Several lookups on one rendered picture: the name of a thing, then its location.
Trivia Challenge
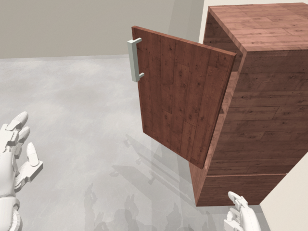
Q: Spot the right robot hand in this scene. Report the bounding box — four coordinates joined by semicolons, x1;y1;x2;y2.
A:
224;191;261;231

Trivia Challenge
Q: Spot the left robot hand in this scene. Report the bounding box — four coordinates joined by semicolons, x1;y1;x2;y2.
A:
0;111;43;198

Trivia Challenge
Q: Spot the handle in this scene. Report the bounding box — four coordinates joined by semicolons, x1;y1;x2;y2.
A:
127;38;144;82

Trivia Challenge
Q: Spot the robot left forearm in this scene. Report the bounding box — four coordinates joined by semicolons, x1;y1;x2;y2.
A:
0;196;23;231

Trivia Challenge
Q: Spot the cupboard door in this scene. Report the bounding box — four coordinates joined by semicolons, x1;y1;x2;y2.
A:
131;26;237;170

